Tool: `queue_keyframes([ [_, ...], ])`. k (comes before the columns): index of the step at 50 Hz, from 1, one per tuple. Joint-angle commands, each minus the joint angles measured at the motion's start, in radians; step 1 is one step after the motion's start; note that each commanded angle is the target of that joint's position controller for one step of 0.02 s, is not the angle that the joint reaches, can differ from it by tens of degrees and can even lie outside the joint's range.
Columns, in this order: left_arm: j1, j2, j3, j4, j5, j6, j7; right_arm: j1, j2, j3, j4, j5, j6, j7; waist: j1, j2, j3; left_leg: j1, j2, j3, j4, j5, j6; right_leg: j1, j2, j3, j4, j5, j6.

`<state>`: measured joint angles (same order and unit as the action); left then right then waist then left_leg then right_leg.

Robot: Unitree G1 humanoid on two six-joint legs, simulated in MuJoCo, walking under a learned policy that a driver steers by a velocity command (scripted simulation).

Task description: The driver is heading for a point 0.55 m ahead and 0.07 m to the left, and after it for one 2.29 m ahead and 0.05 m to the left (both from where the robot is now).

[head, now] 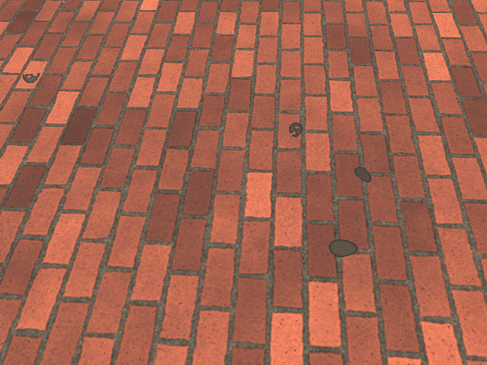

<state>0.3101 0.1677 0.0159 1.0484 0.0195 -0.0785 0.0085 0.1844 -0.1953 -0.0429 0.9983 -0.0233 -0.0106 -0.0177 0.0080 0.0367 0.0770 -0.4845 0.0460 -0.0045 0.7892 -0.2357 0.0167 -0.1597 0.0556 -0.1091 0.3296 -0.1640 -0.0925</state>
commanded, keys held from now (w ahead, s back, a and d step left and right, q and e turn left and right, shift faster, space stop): no key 0.44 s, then w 0.56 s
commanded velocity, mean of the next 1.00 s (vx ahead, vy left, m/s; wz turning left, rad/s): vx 0.20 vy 0.00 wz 0.00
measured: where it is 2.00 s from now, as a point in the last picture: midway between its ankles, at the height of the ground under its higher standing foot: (255, 350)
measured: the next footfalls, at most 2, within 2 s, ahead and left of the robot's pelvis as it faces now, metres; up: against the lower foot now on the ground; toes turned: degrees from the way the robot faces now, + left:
left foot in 0.12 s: +0.11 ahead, +0.12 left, +0.00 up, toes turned +2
left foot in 1.10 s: +0.42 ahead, +0.10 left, +0.00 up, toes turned +4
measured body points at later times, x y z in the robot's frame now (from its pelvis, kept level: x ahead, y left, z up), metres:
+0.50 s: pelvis +0.06 +0.03 +0.00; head +0.06 +0.03 +0.45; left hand +0.04 +0.25 -0.16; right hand +0.06 -0.19 -0.16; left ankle +0.07 +0.12 -0.75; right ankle +0.01 -0.06 -0.75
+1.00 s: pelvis +0.20 +0.02 -0.01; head +0.22 +0.01 +0.44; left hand +0.06 +0.23 -0.15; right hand +0.35 -0.22 -0.14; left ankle +0.32 +0.12 -0.71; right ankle +0.03 -0.06 -0.75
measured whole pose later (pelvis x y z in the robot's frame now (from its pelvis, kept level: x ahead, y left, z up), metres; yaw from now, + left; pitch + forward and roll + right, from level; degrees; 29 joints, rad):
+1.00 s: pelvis +0.20 +0.02 -0.01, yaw -1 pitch +1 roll +1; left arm 0.55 0.15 0.02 1.15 0.02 -0.09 0.02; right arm 0.06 -0.20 -0.05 0.95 -0.02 -0.04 0.03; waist 0.05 0.00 0.03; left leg -0.59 0.02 0.09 0.78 -0.19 0.06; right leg 0.14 0.03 -0.04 0.20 -0.36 -0.05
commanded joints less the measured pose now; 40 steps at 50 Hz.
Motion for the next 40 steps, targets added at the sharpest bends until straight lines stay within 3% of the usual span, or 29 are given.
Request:
queue_keyframes([
  [1,0.017,0.120,0.013,-0.028,0.003,0.000,0.007,0.096,-0.034,0.003,0.010,0.006,0.009,-0.011,-0.023,-0.144,-0.117,0.189,-0.015,0.035,-0.093,0.033,-0.001,-0.024,-0.253,0.104,-0.038,0.628,-0.101],
  [4,0.004,0.107,0.005,-0.020,0.000,0.020,0.016,0.093,-0.031,0.010,0.025,0.005,0.004,-0.020,-0.027,-0.121,-0.082,0.261,-0.013,0.034,-0.249,0.017,0.013,-0.042,-0.270,0.156,-0.012,0.403,-0.093],
  [5,-0.003,0.105,0.004,-0.017,-0.005,0.026,0.020,0.108,-0.029,0.015,0.033,0.001,-0.003,-0.022,-0.042,-0.089,-0.068,0.327,-0.001,0.020,-0.374,0.112,0.019,-0.068,-0.254,0.162,0.007,0.284,-0.063],
  [6,0.021,0.094,0.002,-0.015,-0.002,0.028,0.022,0.131,-0.069,0.010,0.044,-0.005,-0.013,-0.027,-0.033,-0.034,-0.074,0.406,0.064,-0.052,-0.424,0.259,0.025,-0.103,-0.221,0.165,0.032,0.163,-0.023],
  [7,0.083,0.086,0.006,-0.012,0.000,0.031,0.023,0.145,-0.124,0.003,0.046,-0.009,-0.024,-0.031,0.019,0.039,-0.072,0.441,0.156,-0.139,-0.407,0.475,0.048,-0.130,-0.151,0.130,0.069,0.008,0.005],
  [8,0.179,0.011,-0.010,0.027,-0.016,0.044,0.023,0.094,-0.101,0.011,0.053,0.015,-0.020,-0.027,0.059,0.129,-0.077,0.357,0.188,-0.164,-0.411,0.468,0.111,-0.062,-0.102,0.100,0.014,-0.130,0.023],
  [9,0.147,0.041,-0.007,0.042,-0.010,0.054,0.029,0.066,-0.047,0.021,0.047,0.016,-0.017,-0.018,0.037,0.094,-0.034,0.281,0.154,-0.159,-0.438,0.346,0.092,-0.005,-0.105,0.108,-0.011,-0.101,0.034],
  [10,0.100,0.070,0.002,0.036,-0.008,0.059,0.031,0.058,-0.032,0.025,0.048,0.017,-0.017,-0.015,0.021,0.063,-0.009,0.256,0.109,-0.125,-0.447,0.279,0.063,0.013,-0.114,0.122,-0.012,-0.049,0.035],
  [12,0.058,0.083,0.006,0.030,-0.008,0.061,0.028,0.082,-0.040,0.024,0.066,0.019,-0.016,-0.023,0.008,0.046,-0.023,0.281,0.070,-0.094,-0.454,0.255,0.042,0.030,-0.138,0.133,-0.014,0.017,0.033],
  [16,0.057,0.052,-0.003,0.053,-0.010,0.059,0.033,0.100,-0.038,0.023,0.088,0.020,-0.014,-0.027,0.001,-0.018,-0.032,0.336,0.071,-0.090,-0.453,0.281,0.047,0.024,-0.147,0.134,-0.033,0.021,0.042],
  [22,0.056,0.044,-0.008,0.078,-0.010,0.065,0.039,0.112,-0.032,0.026,0.112,0.018,-0.011,-0.028,-0.003,-0.035,-0.026,0.342,0.065,-0.085,-0.463,0.279,0.048,0.037,-0.154,0.133,-0.035,0.030,0.046],
  [24,0.076,0.049,-0.005,0.090,-0.005,0.066,0.037,0.131,-0.039,0.021,0.123,0.016,-0.007,-0.026,-0.003,-0.036,-0.033,0.335,0.033,-0.073,-0.464,0.046,0.061,0.030,-0.130,0.117,-0.024,-0.137,0.034],
  [26,0.082,0.059,0.003,0.081,0.001,0.070,0.031,0.142,-0.067,0.005,0.120,0.013,0.003,-0.021,-0.004,-0.030,0.024,0.262,0.017,-0.090,-0.460,-0.295,0.096,-0.038,-0.105,0.112,0.023,-0.375,0.001],
  [29,0.077,0.042,0.001,0.054,0.006,0.057,0.020,0.181,-0.064,-0.003,0.110,0.014,-0.002,-0.009,-0.018,-0.003,0.125,0.213,0.076,-0.210,-0.497,-0.477,0.153,-0.163,-0.100,0.134,0.090,-0.463,-0.024],
  [32,0.050,0.023,-0.001,0.019,0.016,0.029,0.005,0.266,-0.103,-0.024,0.124,0.009,-0.013,-0.002,-0.042,0.080,0.070,0.341,0.198,-0.408,-0.600,-0.473,0.229,-0.234,-0.054,0.061,0.233,-0.295,-0.021],
  [33,0.047,0.033,0.003,0.011,0.015,0.021,0.000,0.271,-0.111,-0.029,0.122,0.009,-0.015,0.000,-0.038,0.078,0.054,0.349,0.220,-0.434,-0.616,-0.459,0.243,-0.226,-0.051,0.054,0.246,-0.277,-0.026],
  [34,0.068,0.033,0.005,0.009,0.012,0.013,-0.004,0.248,-0.116,-0.032,0.116,0.010,-0.017,0.001,-0.018,0.081,0.052,0.313,0.228,-0.433,-0.607,-0.430,0.244,-0.184,-0.058,0.058,0.228,-0.263,-0.036],
  [36,0.171,0.025,0.008,0.040,0.005,0.002,-0.005,0.140,-0.094,-0.031,0.076,0.020,-0.020,0.006,0.053,0.023,0.055,0.141,0.162,-0.313,-0.537,-0.374,0.192,0.020,-0.071,0.097,0.114,-0.245,-0.052],
  [37,0.281,0.044,0.014,0.069,0.002,-0.005,0.001,0.021,-0.072,-0.024,0.026,0.027,-0.027,0.009,0.121,-0.069,0.072,-0.017,0.071,-0.177,-0.395,-0.303,0.138,0.159,-0.136,0.224,-0.015,-0.321,-0.079],
  [38,0.381,0.125,0.039,0.101,-0.005,-0.010,0.013,-0.053,-0.010,-0.010,-0.023,0.028,-0.044,0.016,0.147,-0.264,0.081,-0.216,-0.082,0.035,-0.113,-0.189,0.077,0.336,-0.288,0.489,-0.175,-0.390,-0.125],
  [39,0.405,0.170,0.054,0.112,-0.004,-0.004,0.019,-0.077,-0.053,-0.018,-0.046,-0.004,-0.057,0.018,0.140,-0.265,0.134,-0.394,-0.087,0.100,0.060,-0.259,0.066,0.422,-0.421,0.598,-0.190,-0.164,-0.162],
  [40,0.380,0.134,0.047,0.102,0.006,-0.001,0.021,-0.073,-0.076,-0.026,-0.037,-0.021,-0.060,0.020,0.113,-0.124,0.124,-0.416,-0.039,0.054,0.155,-0.246,0.067,0.419,-0.417,0.539,-0.143,-0.001,-0.161],
])
Keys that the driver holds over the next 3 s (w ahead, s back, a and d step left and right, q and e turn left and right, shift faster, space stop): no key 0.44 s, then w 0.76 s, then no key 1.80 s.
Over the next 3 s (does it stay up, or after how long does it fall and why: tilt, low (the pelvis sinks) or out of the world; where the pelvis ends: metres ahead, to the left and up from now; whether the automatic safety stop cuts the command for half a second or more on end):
stays up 0.53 0.06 0.00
